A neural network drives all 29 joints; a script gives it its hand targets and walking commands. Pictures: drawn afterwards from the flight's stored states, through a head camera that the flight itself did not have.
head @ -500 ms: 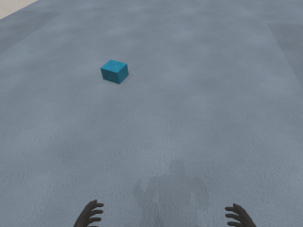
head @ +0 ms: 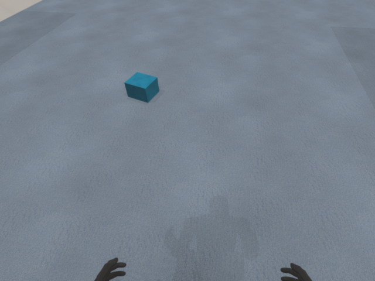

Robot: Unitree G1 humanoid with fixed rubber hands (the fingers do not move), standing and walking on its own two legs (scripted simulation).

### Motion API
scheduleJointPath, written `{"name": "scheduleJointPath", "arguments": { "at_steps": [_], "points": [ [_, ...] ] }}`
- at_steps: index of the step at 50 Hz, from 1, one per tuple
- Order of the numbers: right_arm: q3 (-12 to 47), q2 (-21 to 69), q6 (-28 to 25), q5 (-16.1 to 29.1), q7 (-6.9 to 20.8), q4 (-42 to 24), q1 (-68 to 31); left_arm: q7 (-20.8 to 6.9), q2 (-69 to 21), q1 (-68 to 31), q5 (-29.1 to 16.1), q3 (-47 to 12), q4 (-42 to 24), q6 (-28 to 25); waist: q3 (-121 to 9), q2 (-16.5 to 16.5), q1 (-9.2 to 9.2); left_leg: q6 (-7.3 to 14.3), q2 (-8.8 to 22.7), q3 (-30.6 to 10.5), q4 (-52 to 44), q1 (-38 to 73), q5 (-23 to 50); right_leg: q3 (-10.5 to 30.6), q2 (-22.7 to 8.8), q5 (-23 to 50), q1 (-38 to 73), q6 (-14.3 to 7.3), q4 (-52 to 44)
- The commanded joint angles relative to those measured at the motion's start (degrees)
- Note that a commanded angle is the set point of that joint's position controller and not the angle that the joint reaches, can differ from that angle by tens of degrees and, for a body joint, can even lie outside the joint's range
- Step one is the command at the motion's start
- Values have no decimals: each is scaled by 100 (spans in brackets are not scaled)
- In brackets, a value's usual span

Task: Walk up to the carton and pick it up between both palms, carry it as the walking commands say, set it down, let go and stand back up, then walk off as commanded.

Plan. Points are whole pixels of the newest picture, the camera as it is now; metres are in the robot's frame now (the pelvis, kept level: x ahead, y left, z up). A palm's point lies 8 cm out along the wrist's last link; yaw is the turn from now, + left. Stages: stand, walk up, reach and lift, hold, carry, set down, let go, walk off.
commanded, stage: stand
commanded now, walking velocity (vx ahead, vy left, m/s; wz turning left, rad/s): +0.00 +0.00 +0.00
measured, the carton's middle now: (142, 87) +1.77 +0.50 -0.69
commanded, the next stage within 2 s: walk up in 1.74 s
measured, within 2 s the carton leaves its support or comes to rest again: neither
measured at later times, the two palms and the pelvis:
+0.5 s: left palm out of the picture +0.12 +0.23 -0.10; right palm out of the picture +0.12 -0.23 -0.10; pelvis +0.00 +0.00 +0.00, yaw +0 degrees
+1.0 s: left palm out of the picture +0.10 +0.23 -0.10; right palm out of the picture +0.10 -0.23 -0.10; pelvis +0.00 +0.00 +0.01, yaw +0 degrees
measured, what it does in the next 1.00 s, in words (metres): stands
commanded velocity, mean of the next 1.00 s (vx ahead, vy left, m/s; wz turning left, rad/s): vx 0.00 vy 0.00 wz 0.00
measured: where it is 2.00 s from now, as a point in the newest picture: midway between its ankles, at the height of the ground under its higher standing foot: outside the picture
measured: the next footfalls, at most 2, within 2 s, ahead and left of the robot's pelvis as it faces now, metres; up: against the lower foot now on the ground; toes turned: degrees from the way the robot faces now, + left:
none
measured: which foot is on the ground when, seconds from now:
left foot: down 0.00-1.00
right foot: down 0.00-1.00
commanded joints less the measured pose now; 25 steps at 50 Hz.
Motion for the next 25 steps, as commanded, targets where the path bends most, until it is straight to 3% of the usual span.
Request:
{"name": "scheduleJointPath", "arguments": {
  "at_steps": [1,25],
  "points": [
    [-137,-467,-83,1,-13,-403,-67,13,463,-67,0,136,-406,-84,-208,10,-1,150,236,-312,-655,55,820,307,-229,818,60,-171,-643],
    [-209,-441,-92,11,-34,-180,38,37,438,48,-7,204,-185,-89,-156,8,0,183,258,-339,-769,149,918,341,-254,924,154,-201,-757]
  ]
}}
